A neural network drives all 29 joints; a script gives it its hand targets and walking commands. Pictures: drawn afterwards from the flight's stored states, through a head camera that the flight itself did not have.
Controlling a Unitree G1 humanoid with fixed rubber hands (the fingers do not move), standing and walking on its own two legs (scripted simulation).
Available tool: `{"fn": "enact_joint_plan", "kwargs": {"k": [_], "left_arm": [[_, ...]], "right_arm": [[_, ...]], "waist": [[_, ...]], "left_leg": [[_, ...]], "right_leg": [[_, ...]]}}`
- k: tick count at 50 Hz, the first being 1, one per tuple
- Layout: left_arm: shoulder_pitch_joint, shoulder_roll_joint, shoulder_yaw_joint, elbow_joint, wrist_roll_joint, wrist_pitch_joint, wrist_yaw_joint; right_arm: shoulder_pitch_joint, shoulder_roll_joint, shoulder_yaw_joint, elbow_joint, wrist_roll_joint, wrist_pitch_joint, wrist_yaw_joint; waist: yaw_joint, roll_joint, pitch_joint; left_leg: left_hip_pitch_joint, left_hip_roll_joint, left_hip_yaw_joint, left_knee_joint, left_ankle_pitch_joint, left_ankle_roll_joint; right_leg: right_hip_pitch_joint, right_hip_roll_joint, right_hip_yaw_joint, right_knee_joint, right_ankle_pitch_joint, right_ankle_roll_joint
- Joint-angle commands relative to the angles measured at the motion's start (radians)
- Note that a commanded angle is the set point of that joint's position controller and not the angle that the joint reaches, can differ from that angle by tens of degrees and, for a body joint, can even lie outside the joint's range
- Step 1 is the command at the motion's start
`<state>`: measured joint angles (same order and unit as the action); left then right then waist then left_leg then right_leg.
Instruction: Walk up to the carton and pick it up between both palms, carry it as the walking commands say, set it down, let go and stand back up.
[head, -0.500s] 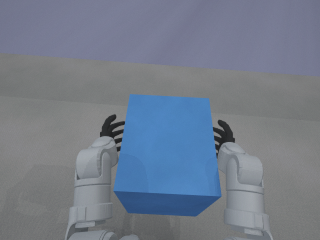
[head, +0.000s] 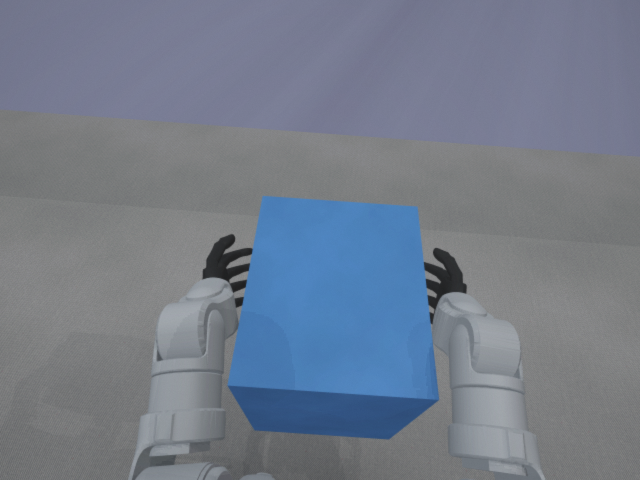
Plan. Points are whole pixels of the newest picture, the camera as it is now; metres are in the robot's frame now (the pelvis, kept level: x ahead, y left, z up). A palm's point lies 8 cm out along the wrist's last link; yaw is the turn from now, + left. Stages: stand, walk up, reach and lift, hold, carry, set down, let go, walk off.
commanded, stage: carry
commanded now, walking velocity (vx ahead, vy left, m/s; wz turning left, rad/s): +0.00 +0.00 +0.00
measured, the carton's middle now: (330, 326) +0.31 +0.01 +0.01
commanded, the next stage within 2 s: none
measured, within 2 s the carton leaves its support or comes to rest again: neither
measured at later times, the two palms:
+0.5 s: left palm (231, 292) +0.33 +0.14 +0.06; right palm (456, 308) +0.32 -0.15 +0.06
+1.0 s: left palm (233, 279) +0.33 +0.13 +0.08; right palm (467, 299) +0.32 -0.15 +0.08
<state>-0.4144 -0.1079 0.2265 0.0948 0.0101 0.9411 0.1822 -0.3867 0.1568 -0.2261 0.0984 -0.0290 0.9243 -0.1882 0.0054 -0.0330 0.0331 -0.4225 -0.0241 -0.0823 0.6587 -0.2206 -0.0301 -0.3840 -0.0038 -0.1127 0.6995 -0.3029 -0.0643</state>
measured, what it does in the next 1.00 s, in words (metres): stands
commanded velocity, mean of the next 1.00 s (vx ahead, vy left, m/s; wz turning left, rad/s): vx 0.00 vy -0.04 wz -0.13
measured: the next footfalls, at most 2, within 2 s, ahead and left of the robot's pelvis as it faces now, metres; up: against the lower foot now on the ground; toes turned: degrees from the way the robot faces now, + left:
right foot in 1.46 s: +0.04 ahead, -0.17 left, +0.00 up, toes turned -20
left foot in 1.74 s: +0.01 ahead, +0.00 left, +0.00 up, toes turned -19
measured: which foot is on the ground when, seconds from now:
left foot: down 0.00-1.00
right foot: down 0.00-1.00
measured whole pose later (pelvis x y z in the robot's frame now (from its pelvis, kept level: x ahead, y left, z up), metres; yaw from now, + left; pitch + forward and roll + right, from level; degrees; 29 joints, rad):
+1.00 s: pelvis +0.00 -0.02 -0.01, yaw -3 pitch +1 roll +0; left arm -0.41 -0.09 0.22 -0.09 -0.04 1.00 0.18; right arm -0.38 0.19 -0.20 -0.09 -0.03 0.99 -0.21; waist 0.03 -0.02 0.03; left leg -0.49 0.03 -0.07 0.73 -0.26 -0.06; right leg -0.46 0.05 -0.10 0.75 -0.31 -0.09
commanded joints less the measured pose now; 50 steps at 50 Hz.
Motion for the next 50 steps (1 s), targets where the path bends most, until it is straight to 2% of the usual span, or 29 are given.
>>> {"fn": "enact_joint_plan", "kwargs": {"k": [1, 3, 6, 7, 9, 11, 14, 16, 18, 19, 20, 22, 23, 24, 25, 26, 28, 30, 32, 33, 34, 35, 36, 40, 41, 42, 43, 45, 50], "left_arm": [[-0.729, -0.785, -0.552, -0.164, -0.173, -0.053, -0.088], [-0.674, -0.770, -0.524, -0.096, -0.149, -0.068, -0.096], [-0.801, -0.798, -0.560, -0.203, -0.183, -0.079, -0.091], [-0.642, -0.804, -0.550, -0.148, -0.163, -0.069, -0.099], [-0.786, -0.799, -0.565, -0.187, -0.186, -0.080, -0.098], [-0.697, -0.744, -0.505, -0.062, -0.132, -0.099, -0.109], [-0.698, -0.814, -0.550, -0.156, -0.173, -0.118, -0.120], [-0.789, -0.776, -0.523, -0.142, -0.163, -0.131, -0.118], [-0.705, -0.826, -0.608, -0.323, -0.229, -0.123, -0.110], [-0.711, -0.762, -0.542, -0.127, -0.161, -0.118, -0.118], [-0.858, -0.831, -0.628, -0.347, -0.256, -0.116, -0.098], [-0.712, -0.713, -0.502, -0.011, -0.119, -0.101, -0.097], [-0.688, -0.737, -0.522, -0.074, -0.128, -0.106, -0.100], [-0.642, -0.697, -0.463, 0.049, -0.078, -0.126, -0.117], [-0.671, -0.781, -0.551, -0.156, -0.159, -0.131, -0.119], [-0.615, -0.767, -0.514, -0.055, -0.118, -0.138, -0.132], [-0.694, -0.784, -0.532, -0.155, -0.151, -0.150, -0.128], [-0.744, -0.792, -0.564, -0.221, -0.188, -0.146, -0.124], [-0.740, -0.785, -0.552, -0.169, -0.173, -0.146, -0.118], [-0.757, -0.799, -0.600, -0.303, -0.216, -0.140, -0.105], [-0.748, -0.755, -0.549, -0.175, -0.169, -0.135, -0.108], [-0.724, -0.808, -0.604, -0.270, -0.211, -0.120, -0.102], [-0.745, -0.747, -0.554, -0.171, -0.167, -0.121, -0.103], [-0.622, -0.749, -0.538, -0.100, -0.143, -0.119, -0.119], [-0.842, -0.865, -0.675, -0.451, -0.295, -0.116, -0.092], [-0.969, -0.854, -0.679, -0.544, -0.333, -0.092, -0.070], [-0.974, -0.825, -0.662, -0.448, -0.305, -0.054, -0.058], [-0.611, -0.807, -0.653, -0.309, -0.230, 0.030, -0.068], [-0.548, -0.843, -0.680, -0.407, -0.270, 0.098, -0.094]], "right_arm": [[-0.714, 0.723, 0.538, -0.154, 0.195, -0.033, 0.096], [-0.665, 0.705, 0.521, -0.097, 0.173, -0.045, 0.103], [-0.776, 0.752, 0.570, -0.173, 0.219, -0.052, 0.101], [-0.602, 0.752, 0.548, -0.109, 0.185, -0.042, 0.106], [-0.775, 0.734, 0.552, -0.182, 0.208, -0.061, 0.101], [-0.654, 0.683, 0.485, -0.037, 0.144, -0.076, 0.111], [-0.705, 0.739, 0.552, -0.163, 0.192, -0.096, 0.117], [-0.755, 0.721, 0.517, -0.106, 0.181, -0.105, 0.118], [-0.678, 0.777, 0.608, -0.284, 0.247, -0.099, 0.108], [-0.684, 0.705, 0.531, -0.102, 0.172, -0.094, 0.114], [-0.859, 0.768, 0.627, -0.345, 0.270, -0.095, 0.091], [-0.690, 0.651, 0.492, 0.002, 0.146, -0.078, 0.103], [-0.685, 0.678, 0.515, -0.075, 0.168, -0.086, 0.107], [-0.620, 0.639, 0.462, 0.063, 0.116, -0.101, 0.125], [-0.621, 0.730, 0.539, -0.096, 0.185, -0.102, 0.126], [-0.603, 0.709, 0.514, -0.023, 0.150, -0.113, 0.137], [-0.656, 0.736, 0.528, -0.091, 0.180, -0.121, 0.133], [-0.708, 0.730, 0.534, -0.177, 0.205, -0.125, 0.126], [-0.783, 0.712, 0.556, -0.202, 0.213, -0.131, 0.118], [-0.743, 0.752, 0.602, -0.271, 0.253, -0.113, 0.111], [-0.739, 0.701, 0.549, -0.154, 0.205, -0.112, 0.114], [-0.729, 0.747, 0.607, -0.262, 0.245, -0.097, 0.105], [-0.731, 0.694, 0.549, -0.145, 0.202, -0.097, 0.109], [-0.599, 0.688, 0.515, -0.074, 0.159, -0.099, 0.118], [-0.844, 0.799, 0.668, -0.425, 0.320, -0.092, 0.095], [-0.958, 0.772, 0.659, -0.527, 0.345, -0.067, 0.071], [-0.950, 0.753, 0.637, -0.443, 0.309, -0.033, 0.056], [-0.536, 0.755, 0.604, -0.280, 0.200, 0.045, 0.056], [-0.423, 0.786, 0.615, -0.371, 0.186, 0.111, 0.059]], "waist": [[0.006, 0.087, -0.660], [0.006, 0.034, -0.637], [0.000, 0.014, -0.611], [-0.002, -0.011, -0.608], [0.001, 0.046, -0.621], [0.003, 0.065, -0.617], [-0.003, -0.032, -0.601], [0.000, 0.033, -0.623], [0.000, 0.002, -0.651], [0.002, 0.034, -0.639], [0.003, 0.002, -0.659], [0.001, 0.056, -0.611], [0.001, 0.053, -0.598], [0.000, 0.039, -0.585], [-0.001, 0.042, -0.601], [-0.001, 0.008, -0.587], [-0.002, 0.032, -0.598], [0.001, 0.075, -0.617], [0.001, 0.031, -0.623], [0.000, 0.017, -0.629], [0.002, 0.046, -0.641], [0.002, 0.018, -0.647], [0.002, 0.054, -0.649], [0.004, 0.046, -0.644], [0.004, 0.020, -0.662], [0.002, 0.046, -0.676], [-0.002, 0.078, -0.664], [-0.011, 0.128, -0.640], [-0.016, 0.170, -0.663]], "left_leg": [[0.169, 0.108, -0.080, -0.096, 0.169, 0.070], [0.157, 0.095, -0.060, -0.098, 0.111, 0.065], [0.133, 0.082, -0.055, -0.090, 0.080, 0.056], [0.142, 0.078, -0.055, -0.090, 0.051, 0.064], [0.166, 0.087, -0.058, -0.101, 0.103, 0.064], [0.155, 0.088, -0.054, -0.092, 0.128, 0.057], [0.152, 0.078, -0.033, -0.076, 0.072, 0.053], [0.167, 0.081, -0.034, -0.086, 0.104, 0.054], [0.160, 0.086, -0.048, -0.074, 0.128, 0.058], [0.171, 0.088, -0.049, -0.082, 0.141, 0.062], [0.150, 0.091, -0.040, -0.072, 0.142, 0.055], [0.148, 0.075, -0.030, -0.079, 0.074, 0.055], [0.130, 0.078, -0.045, -0.094, 0.048, 0.055], [0.125, 0.064, -0.036, -0.091, -0.005, 0.055], [0.163, 0.066, -0.030, -0.091, 0.031, 0.050], [0.159, 0.068, -0.037, -0.078, 0.063, 0.050], [0.169, 0.077, -0.029, -0.082, 0.105, 0.045], [0.176, 0.095, -0.047, -0.110, 0.145, 0.052], [0.141, 0.088, -0.042, -0.082, 0.127, 0.054], [0.164, 0.089, -0.044, -0.088, 0.126, 0.053], [0.167, 0.088, -0.048, -0.096, 0.133, 0.059], [0.167, 0.094, -0.043, -0.088, 0.139, 0.059], [0.169, 0.092, -0.043, -0.090, 0.139, 0.053], [0.152, 0.094, -0.043, -0.083, 0.172, 0.058], [0.185, 0.112, -0.041, -0.084, 0.193, 0.047], [0.210, 0.145, -0.058, -0.075, 0.275, 0.042], [0.192, 0.167, -0.076, -0.083, 0.233, 0.046], [0.141, 0.194, -0.123, -0.070, 0.051, 0.060], [0.256, 0.301, -0.149, -0.028, 0.391, 0.064]], "right_leg": [[0.241, -0.147, 0.164, -0.146, 0.132, -0.007], [0.228, -0.163, 0.177, -0.173, 0.089, -0.011], [0.223, -0.179, 0.201, -0.200, 0.090, -0.019], [0.223, -0.178, 0.200, -0.206, 0.089, -0.018], [0.217, -0.168, 0.188, -0.192, 0.084, -0.015], [0.218, -0.166, 0.194, -0.189, 0.096, -0.016], [0.219, -0.188, 0.211, -0.215, 0.153, -0.018], [0.237, -0.184, 0.198, -0.195, 0.167, -0.018], [0.270, -0.178, 0.186, -0.180, 0.210, -0.010], [0.254, -0.170, 0.182, -0.173, 0.218, -0.004], [0.282, -0.171, 0.174, -0.161, 0.253, -0.006], [0.233, -0.184, 0.206, -0.201, 0.144, -0.017], [0.235, -0.175, 0.203, -0.204, 0.075, -0.018], [0.219, -0.189, 0.235, -0.237, 0.014, -0.022], [0.204, -0.187, 0.228, -0.236, 0.016, -0.026], [0.201, -0.188, 0.223, -0.234, 0.084, -0.019], [0.225, -0.185, 0.205, -0.211, 0.183, -0.014], [0.237, -0.152, 0.169, -0.180, 0.122, -0.007], [0.258, -0.159, 0.193, -0.192, 0.144, -0.007], [0.260, -0.166, 0.186, -0.182, 0.184, -0.013], [0.263, -0.165, 0.184, -0.174, 0.185, -0.011], [0.270, -0.162, 0.178, -0.172, 0.197, -0.010], [0.269, -0.167, 0.188, -0.171, 0.205, -0.016], [0.291, -0.159, 0.166, -0.144, 0.280, -0.006], [0.268, -0.156, 0.165, -0.138, 0.266, -0.007], [0.234, -0.147, 0.159, -0.101, 0.294, 0.001], [0.211, -0.133, 0.160, -0.091, 0.243, 0.010], [0.151, -0.138, 0.193, -0.070, 0.096, 0.013], [0.068, -0.058, 0.136, -0.029, 0.170, 0.038]]}}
